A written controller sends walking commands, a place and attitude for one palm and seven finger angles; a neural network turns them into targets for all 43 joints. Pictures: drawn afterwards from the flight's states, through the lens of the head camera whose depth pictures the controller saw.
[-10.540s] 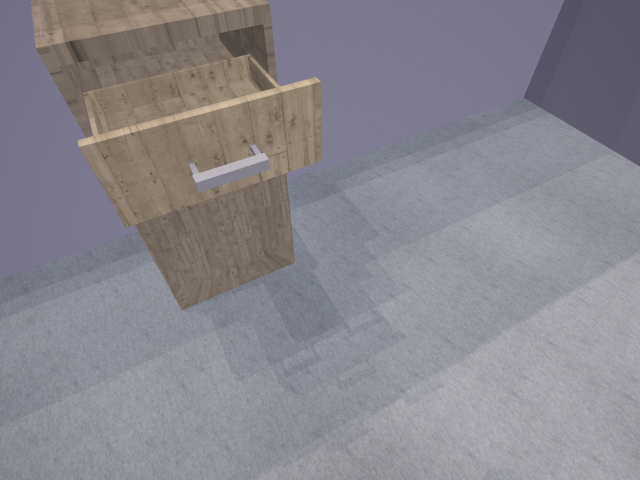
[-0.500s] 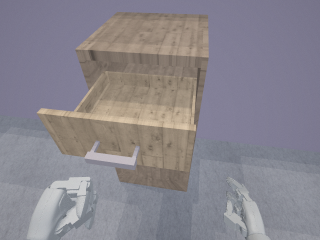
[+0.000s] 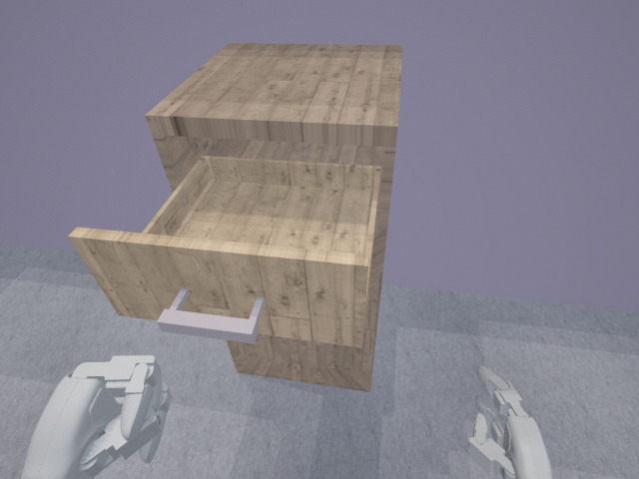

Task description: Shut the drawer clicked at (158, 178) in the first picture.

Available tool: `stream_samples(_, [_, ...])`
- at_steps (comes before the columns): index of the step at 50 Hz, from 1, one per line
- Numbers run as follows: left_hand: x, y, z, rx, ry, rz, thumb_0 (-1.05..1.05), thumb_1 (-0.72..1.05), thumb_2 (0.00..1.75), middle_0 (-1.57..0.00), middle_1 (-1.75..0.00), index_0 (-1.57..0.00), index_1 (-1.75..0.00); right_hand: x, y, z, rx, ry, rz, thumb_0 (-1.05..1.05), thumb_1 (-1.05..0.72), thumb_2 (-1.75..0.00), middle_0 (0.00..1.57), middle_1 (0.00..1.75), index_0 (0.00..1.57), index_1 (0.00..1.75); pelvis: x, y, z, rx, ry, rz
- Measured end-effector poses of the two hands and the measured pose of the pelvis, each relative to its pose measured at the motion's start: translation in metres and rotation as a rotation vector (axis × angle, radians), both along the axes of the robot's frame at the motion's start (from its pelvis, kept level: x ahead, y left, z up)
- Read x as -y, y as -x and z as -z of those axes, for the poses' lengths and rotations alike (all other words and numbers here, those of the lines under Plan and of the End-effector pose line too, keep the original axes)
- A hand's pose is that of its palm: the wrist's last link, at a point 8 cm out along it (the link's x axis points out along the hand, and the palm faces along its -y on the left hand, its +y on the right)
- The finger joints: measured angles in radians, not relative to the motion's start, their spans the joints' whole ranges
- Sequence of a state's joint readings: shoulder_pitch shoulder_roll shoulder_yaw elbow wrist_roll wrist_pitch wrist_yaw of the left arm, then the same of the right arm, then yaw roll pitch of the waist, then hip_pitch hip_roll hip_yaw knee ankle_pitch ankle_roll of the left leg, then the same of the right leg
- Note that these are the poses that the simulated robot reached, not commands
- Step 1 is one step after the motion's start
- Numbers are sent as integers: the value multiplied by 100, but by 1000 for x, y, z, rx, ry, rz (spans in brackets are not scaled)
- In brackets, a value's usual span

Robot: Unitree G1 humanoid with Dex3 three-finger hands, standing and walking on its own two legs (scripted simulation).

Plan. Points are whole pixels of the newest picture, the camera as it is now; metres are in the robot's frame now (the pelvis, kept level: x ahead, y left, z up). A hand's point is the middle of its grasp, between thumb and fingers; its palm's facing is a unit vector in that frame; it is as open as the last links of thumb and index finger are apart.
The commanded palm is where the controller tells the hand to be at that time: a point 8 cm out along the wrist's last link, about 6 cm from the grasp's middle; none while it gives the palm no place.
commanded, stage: bring the fist close to the handle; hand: left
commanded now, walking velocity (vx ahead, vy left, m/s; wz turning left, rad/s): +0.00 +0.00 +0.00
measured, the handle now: (214, 313) +0.32 +0.19 +0.05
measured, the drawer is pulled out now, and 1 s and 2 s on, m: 0.28 0.28 0.28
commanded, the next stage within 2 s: push the drawer shut in 1.50 s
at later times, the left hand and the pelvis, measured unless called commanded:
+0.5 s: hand (176, 407) +0.16 +0.17 +0.10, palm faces -0.02 -1.00 -0.07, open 3.3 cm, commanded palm +0.13 +0.21 +0.11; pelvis +0.00 +0.00 +0.00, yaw +0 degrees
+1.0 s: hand (215, 394) +0.20 +0.15 +0.06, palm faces -0.06 -1.00 -0.03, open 3.3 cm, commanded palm +0.18 +0.21 +0.06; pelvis +0.00 +0.01 -0.02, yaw +0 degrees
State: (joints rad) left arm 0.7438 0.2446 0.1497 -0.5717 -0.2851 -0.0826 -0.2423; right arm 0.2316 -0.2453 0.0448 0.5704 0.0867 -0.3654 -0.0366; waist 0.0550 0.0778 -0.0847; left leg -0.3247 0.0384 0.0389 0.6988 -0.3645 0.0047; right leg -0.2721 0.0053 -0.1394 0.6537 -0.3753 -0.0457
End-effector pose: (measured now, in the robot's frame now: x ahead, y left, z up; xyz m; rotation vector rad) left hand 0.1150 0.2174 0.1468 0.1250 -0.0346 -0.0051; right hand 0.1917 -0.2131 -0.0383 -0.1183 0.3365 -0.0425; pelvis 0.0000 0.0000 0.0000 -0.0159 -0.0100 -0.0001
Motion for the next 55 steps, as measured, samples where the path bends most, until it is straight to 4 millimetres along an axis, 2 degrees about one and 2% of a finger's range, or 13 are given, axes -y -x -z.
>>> stream_samples(10, [-8, -8, 7, -16, 7, -8, 2, 90, 90, -140, -160, -140, -160, 12, 3, -1, 14, 8, 22, 1, -90, -90, 20, 30, 20, 30, 9, 2, -3, 7, 2, 1])
stream_samples(19, [-4, -20, 29, -58, 47, 8, 2, 90, 90, -140, -160, -140, -160, 18, 9, 4, -23, 40, 28, 1, -90, -90, 20, 30, 20, 30, 6, 1, -2, -16, -5, 4])
stream_samples(39, [3, -56, 64, -81, 79, 32, 2, 90, 90, -140, -160, -140, -160, 0, 23, 34, -175, 40, 27, 1, -90, -90, 20, 30, 20, 30, -10, -1, 9, -86, -6, 5])
stream_samples(55, [18, -77, 93, -80, 88, 54, 2, 90, 90, -140, -160, -140, -160, 3, 30, 54, -259, 57, 37, 1, -91, -90, 20, 30, 20, 30, -13, 0, 23, -150, -6, 8])
